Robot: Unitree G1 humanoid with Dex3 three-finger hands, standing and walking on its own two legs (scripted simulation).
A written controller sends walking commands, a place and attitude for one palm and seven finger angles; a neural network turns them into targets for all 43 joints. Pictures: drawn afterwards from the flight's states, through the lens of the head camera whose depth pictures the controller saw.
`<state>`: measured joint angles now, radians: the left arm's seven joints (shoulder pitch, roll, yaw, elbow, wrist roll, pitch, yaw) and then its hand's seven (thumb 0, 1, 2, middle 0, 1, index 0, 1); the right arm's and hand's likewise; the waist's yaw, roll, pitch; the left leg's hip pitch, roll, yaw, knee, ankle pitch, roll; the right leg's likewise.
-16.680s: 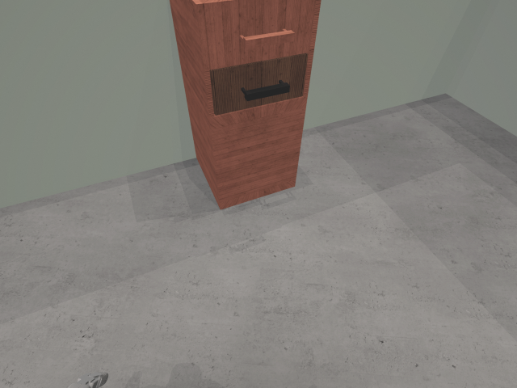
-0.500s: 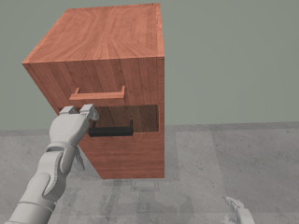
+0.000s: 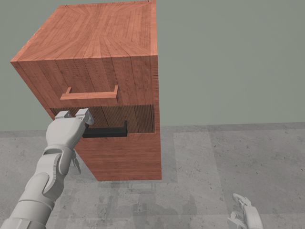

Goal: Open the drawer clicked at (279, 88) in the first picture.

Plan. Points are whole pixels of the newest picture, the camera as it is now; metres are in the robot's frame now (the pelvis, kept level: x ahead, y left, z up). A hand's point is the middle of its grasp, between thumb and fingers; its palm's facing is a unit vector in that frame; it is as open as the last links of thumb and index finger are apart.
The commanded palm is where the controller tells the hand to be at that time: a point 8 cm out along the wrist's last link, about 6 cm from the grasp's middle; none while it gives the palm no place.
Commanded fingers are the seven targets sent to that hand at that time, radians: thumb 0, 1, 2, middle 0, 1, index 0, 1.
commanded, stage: move the hooked fingers above the handle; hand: left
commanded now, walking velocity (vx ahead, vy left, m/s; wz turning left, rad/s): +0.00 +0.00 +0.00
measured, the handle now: (105, 127) +0.48 +0.27 -0.12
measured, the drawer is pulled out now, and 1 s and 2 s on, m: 0.00 0.00 0.00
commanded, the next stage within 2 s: none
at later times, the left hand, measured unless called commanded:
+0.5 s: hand (87, 133) +0.37 +0.26 +0.01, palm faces -0.02 -0.05 -1.00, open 13.8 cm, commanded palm +0.35 +0.26 +0.06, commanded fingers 0.00 -0.50 0.30 -0.30 -1.20 -0.30 -1.20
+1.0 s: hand (94, 129) +0.41 +0.26 -0.03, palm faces -0.04 -0.03 -1.00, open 13.8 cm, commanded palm +0.39 +0.26 +0.02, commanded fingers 0.00 -0.50 0.30 -0.30 -1.20 -0.30 -1.20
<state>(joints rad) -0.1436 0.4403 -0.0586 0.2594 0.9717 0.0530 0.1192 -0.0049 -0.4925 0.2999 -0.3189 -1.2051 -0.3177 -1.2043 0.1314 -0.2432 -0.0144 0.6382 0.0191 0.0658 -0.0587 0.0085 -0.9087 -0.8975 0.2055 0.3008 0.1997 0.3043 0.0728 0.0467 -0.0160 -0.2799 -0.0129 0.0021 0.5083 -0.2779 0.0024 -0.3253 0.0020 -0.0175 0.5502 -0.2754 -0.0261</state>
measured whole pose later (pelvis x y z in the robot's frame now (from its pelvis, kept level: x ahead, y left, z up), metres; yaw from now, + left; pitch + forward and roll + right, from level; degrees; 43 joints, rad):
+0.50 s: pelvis +0.01 +0.01 -0.01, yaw -1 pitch +10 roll +0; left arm -0.29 0.41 -0.03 0.52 1.03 -0.01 0.27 -0.01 -0.49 0.30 -0.32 -1.20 -0.32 -1.20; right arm 0.24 -0.24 -0.06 0.68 0.02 0.07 -0.05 0.01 -0.91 -0.90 0.21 0.30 0.20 0.30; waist 0.02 0.04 -0.08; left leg -0.47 -0.02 0.02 0.65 -0.35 0.02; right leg -0.51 0.00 0.00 0.67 -0.33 -0.01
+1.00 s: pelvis +0.00 +0.02 -0.03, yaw -1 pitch +16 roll +0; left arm -0.51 0.41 -0.01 0.84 1.10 -0.05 0.39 0.00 -0.49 0.30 -0.32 -1.20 -0.32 -1.20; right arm 0.28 -0.24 -0.07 0.69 -0.01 0.07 -0.03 0.00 -0.91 -0.90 0.21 0.30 0.20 0.30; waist -0.03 0.03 -0.13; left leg -0.67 -0.01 0.02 0.79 -0.40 0.03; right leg -0.69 0.00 0.00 0.77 -0.36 0.00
